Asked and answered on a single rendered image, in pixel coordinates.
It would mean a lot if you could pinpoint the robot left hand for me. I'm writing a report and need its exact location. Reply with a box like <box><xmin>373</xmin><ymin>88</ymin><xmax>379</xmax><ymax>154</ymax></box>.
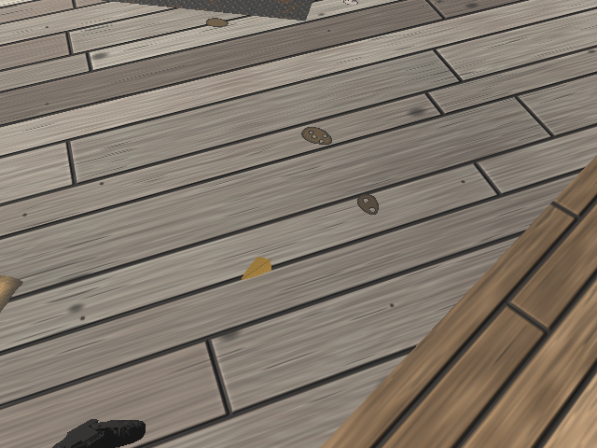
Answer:
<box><xmin>52</xmin><ymin>419</ymin><xmax>146</xmax><ymax>448</ymax></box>

